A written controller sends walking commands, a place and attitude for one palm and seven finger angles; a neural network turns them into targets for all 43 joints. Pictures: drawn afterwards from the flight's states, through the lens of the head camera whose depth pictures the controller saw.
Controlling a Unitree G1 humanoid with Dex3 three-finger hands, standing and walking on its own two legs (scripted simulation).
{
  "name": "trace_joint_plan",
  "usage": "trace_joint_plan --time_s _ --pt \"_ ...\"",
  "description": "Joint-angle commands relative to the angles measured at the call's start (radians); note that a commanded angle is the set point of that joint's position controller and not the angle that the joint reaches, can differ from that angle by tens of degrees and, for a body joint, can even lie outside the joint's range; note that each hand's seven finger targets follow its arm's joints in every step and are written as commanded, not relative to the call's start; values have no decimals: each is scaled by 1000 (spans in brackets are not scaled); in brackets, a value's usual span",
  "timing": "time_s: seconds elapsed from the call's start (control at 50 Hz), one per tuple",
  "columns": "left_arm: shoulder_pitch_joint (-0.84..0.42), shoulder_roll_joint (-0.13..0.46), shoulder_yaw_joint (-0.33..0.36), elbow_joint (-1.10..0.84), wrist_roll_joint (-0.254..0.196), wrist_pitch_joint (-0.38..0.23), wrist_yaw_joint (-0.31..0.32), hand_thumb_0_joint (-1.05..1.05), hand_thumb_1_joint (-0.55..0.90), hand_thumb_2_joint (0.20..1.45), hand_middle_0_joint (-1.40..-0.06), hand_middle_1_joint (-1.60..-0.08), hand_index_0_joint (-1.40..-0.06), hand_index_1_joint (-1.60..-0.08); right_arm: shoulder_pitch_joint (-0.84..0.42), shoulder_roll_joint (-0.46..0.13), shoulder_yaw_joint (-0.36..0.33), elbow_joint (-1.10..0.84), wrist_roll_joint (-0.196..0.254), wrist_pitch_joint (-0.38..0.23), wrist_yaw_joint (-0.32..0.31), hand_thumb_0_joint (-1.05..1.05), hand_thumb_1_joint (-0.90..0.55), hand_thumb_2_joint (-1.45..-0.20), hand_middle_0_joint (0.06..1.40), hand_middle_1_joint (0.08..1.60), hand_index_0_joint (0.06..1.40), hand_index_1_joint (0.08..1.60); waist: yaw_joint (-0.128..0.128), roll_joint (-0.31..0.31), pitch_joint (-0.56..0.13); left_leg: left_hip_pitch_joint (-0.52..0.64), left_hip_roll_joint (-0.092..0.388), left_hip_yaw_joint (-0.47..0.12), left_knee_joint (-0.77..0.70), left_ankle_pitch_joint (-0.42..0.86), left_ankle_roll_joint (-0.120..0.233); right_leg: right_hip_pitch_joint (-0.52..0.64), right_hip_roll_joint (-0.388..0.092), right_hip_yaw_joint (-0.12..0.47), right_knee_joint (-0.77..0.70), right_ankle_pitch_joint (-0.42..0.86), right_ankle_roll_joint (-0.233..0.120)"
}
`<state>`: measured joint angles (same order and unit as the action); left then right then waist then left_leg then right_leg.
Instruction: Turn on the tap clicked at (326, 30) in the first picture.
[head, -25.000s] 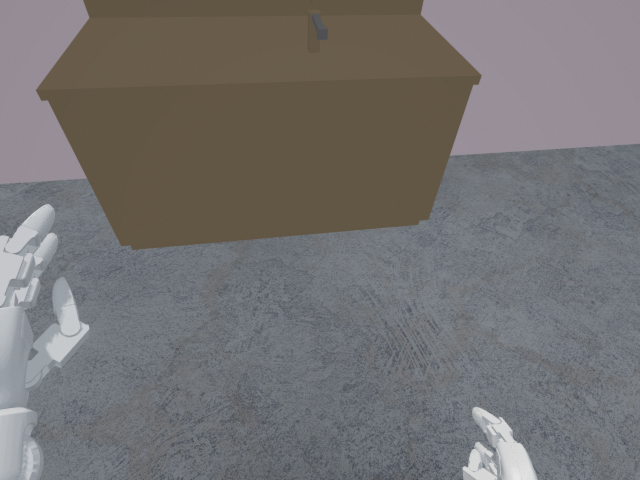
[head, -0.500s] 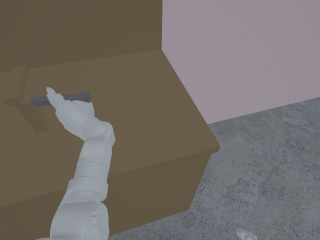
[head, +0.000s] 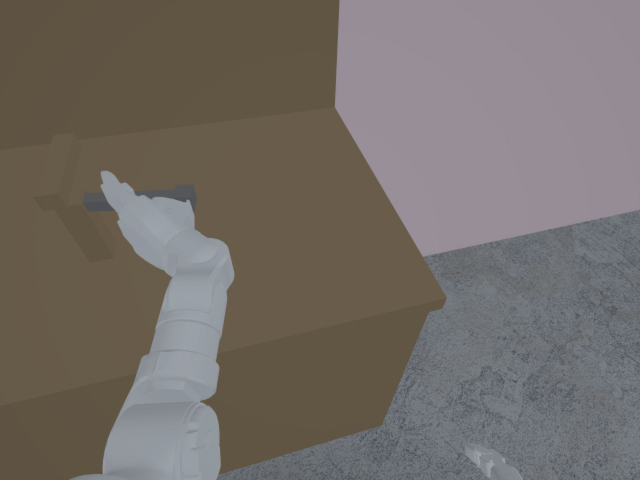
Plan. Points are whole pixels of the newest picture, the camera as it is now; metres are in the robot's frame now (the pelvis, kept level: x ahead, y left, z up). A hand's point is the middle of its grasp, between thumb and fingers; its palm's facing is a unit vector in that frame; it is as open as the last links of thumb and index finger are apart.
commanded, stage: lift the hand up off the lever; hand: left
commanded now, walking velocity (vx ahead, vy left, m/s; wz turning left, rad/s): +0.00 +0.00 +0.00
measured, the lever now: (185, 198) +0.47 +0.22 +0.10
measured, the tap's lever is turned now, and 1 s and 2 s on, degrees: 79 79 79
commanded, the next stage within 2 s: draw the hand back beside the body in 1.40 s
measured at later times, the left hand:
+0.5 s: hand (184, 199) +0.41 +0.20 +0.15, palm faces +0.80 -0.60 -0.04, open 7.8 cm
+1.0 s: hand (175, 194) +0.40 +0.20 +0.17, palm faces +0.79 -0.61 -0.03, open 7.8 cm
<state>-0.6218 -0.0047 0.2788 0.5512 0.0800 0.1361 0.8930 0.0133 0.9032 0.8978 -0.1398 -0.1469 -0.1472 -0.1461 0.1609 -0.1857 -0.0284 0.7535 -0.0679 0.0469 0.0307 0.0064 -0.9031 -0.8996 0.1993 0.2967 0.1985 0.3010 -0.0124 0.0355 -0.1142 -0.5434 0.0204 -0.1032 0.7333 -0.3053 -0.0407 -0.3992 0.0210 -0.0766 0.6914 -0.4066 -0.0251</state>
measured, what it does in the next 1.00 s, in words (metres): stands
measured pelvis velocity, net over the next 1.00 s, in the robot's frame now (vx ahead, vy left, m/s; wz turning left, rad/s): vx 0.01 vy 0.00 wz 0.00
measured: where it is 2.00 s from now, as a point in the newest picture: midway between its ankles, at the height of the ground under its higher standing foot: outside the picture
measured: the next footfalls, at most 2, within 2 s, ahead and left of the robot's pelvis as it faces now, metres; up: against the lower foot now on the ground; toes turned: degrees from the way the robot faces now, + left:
none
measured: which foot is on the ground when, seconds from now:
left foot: down 0.00-1.00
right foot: down 0.00-1.00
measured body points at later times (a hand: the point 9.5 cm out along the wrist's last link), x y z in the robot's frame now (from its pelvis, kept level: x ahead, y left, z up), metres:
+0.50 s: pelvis +0.00 +0.00 +0.01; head +0.00 -0.01 +0.46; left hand +0.37 +0.22 +0.15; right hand +0.15 -0.24 -0.11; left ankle +0.04 +0.14 -0.71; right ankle -0.03 -0.10 -0.71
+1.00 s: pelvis +0.01 +0.00 +0.01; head +0.00 -0.01 +0.46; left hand +0.36 +0.23 +0.17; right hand +0.19 -0.23 -0.09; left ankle +0.04 +0.14 -0.71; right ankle -0.03 -0.10 -0.71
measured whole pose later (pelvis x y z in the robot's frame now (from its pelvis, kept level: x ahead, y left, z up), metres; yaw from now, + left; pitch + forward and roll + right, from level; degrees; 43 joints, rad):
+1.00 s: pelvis +0.01 +0.00 +0.01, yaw +0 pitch +3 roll -1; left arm -0.54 -0.01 0.24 0.35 0.02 0.29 0.84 0.01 0.90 0.90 -0.15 -0.15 -0.15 -0.15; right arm 0.12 -0.19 -0.02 0.75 -0.04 0.04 0.01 0.01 -0.90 -0.90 0.20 0.30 0.20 0.30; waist 0.03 0.03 -0.09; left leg -0.39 0.02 -0.09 0.62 -0.28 -0.04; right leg -0.25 0.02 -0.06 0.58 -0.37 -0.03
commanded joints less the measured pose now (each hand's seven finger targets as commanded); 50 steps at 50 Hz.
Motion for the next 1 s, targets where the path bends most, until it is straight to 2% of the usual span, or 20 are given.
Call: trace_joint_plan --time_s 0.0,0.06,0.08,0.14,0.18,0.2,0.28,0.36,0.38,0.42,0.52,0.58,0.66,0.68,0.74,0.78,0.86,0.88,0.92,0.98 --pt "-423 115 -55 -257 46 -48 -7 0 900 900 -150 -150 -150 -150 -88 -124 -35 -132 3 -35 -6 0 -900 -900 200 300 200 300 -8 -15 -311 247 -24 69 -56 306 40 55 -7 -16 -110 367 -13" --pt "-449 114 -60 -241 34 -35 -8 0 900 900 -150 -150 -150 -150 -95 -131 -34 -125 5 -42 -10 0 -900 -900 200 300 200 300 -20 -57 -271 235 -24 71 -66 263 47 45 -6 -14 -132 331 -9" --pt "-419 152 -19 -232 31 -30 -8 0 900 900 -150 -150 -150 -150 -93 -136 -37 -119 5 -41 -14 0 -900 -900 200 300 200 300 -3 -47 -262 233 -26 63 -80 256 44 51 -1 -15 -137 315 -11" --pt "-466 116 -62 -249 29 -26 -11 0 900 900 -150 -150 -150 -150 -107 -129 -30 -123 8 -48 -13 0 -900 -900 200 300 200 300 -14 -39 -258 235 -27 72 -82 235 47 42 -6 -12 -145 293 -8" --pt "-458 182 -4 -233 36 -23 -4 0 900 900 -150 -150 -150 -150 -100 -137 -36 -109 7 -46 -20 0 -900 -900 200 300 200 300 -7 -37 -260 241 -26 67 -92 229 46 48 -2 -10 -151 279 -10" --pt "-465 127 -50 -256 33 -22 -7 0 900 900 -150 -150 -150 -150 -106 -129 -31 -121 7 -50 -15 0 -900 -900 200 300 200 300 -7 -27 -274 247 -29 70 -91 246 46 53 -4 -12 -145 296 -10" --pt "-450 171 -14 -235 34 -11 -9 0 900 900 -150 -150 -150 -150 -96 -136 -36 -111 6 -48 -19 0 -900 -900 200 300 200 300 -2 -41 -278 249 -28 68 -95 250 44 67 -2 -13 -149 300 -10" --pt "-446 125 -55 -299 29 -6 -12 0 900 900 -150 -150 -150 -150 -106 -126 -33 -129 7 -52 -14 0 -900 -900 200 300 200 300 2 -17 -306 280 -27 82 -85 303 46 86 -6 -11 -144 363 -11" --pt "-410 170 -14 -292 29 -3 -14 0 900 900 -150 -150 -150 -150 -104 -133 -39 -122 7 -46 -17 0 -900 -900 200 300 200 300 12 -20 -305 281 -25 73 -93 306 42 96 -2 -13 -144 357 -14" --pt "-420 108 -71 -321 20 4 -21 0 900 900 -150 -150 -150 -150 -115 -126 -32 -134 11 -50 -13 0 -900 -900 200 300 200 300 3 -33 -287 285 -24 79 -93 312 44 97 -7 -15 -148 375 -10" --pt "-428 138 -47 -309 1 34 -30 0 900 900 -150 -150 -150 -150 -140 -127 -26 -131 18 -45 -26 0 -900 -900 200 300 200 300 6 -65 -239 270 -29 84 -118 263 50 104 -12 -7 -180 332 -4" --pt "-432 176 -24 -320 13 37 -30 0 900 900 -150 -150 -150 -150 -145 -129 -29 -120 16 -45 -31 0 -900 -900 200 300 200 300 12 -38 -244 284 -27 78 -125 263 47 103 -8 -7 -184 314 -8" --pt "-413 118 -74 -355 10 44 -38 0 900 900 -150 -150 -150 -150 -146 -120 -26 -134 16 -51 -25 0 -900 -900 200 300 200 300 12 -28 -279 316 -28 90 -111 322 48 124 -12 -7 -173 390 -8" --pt "-390 160 -39 -348 10 49 -43 0 900 900 -150 -150 -150 -150 -141 -128 -30 -125 17 -45 -28 0 -900 -900 200 300 200 300 19 -24 -280 325 -26 81 -120 333 44 133 -9 -10 -174 389 -11" --pt "-380 81 -110 -371 -7 67 -56 0 900 900 -150 -150 -150 -150 -159 -122 -24 -140 23 -51 -24 0 -900 -900 200 300 200 300 15 -43 -252 326 -25 82 -125 335 44 133 -12 -13 -181 397 -10" --pt "-346 139 -54 -354 -20 78 -59 0 900 900 -150 -150 -150 -150 -159 -129 -26 -130 25 -44 -32 0 -900 -900 200 300 200 300 26 -57 -237 327 -27 76 -141 327 44 144 -9 -14 -193 384 -10" --pt "-381 129 -67 -402 -19 88 -55 0 900 900 -150 -150 -150 -150 -182 -121 -20 -139 24 -46 -34 0 -900 -900 200 300 200 300 26 -66 -248 335 -28 90 -140 339 47 163 -17 -8 -198 412 -6" --pt "-377 166 -39 -410 -14 87 -56 0 900 900 -150 -150 -150 -150 -179 -126 -23 -132 24 -43 -36 0 -900 -900 200 300 200 300 35 -48 -252 345 -27 82 -147 352 44 165 -13 -10 -197 408 -10" --pt "-388 108 -94 -453 -8 88 -57 0 900 900 -150 -150 -150 -150 -189 -115 -19 -142 23 -49 -28 0 -900 -900 200 300 200 300 31 -30 -265 362 -24 85 -138 383 41 168 -15 -12 -189 434 -11" --pt "-341 148 -61 -452 -15 97 -63 0 900 900 -150 -150 -150 -150 -188 -123 -24 -138 24 -46 -31 0 -900 -900 200 300 200 300 41 -44 -265 370 -23 79 -146 390 39 179 -12 -13 -193 436 -11"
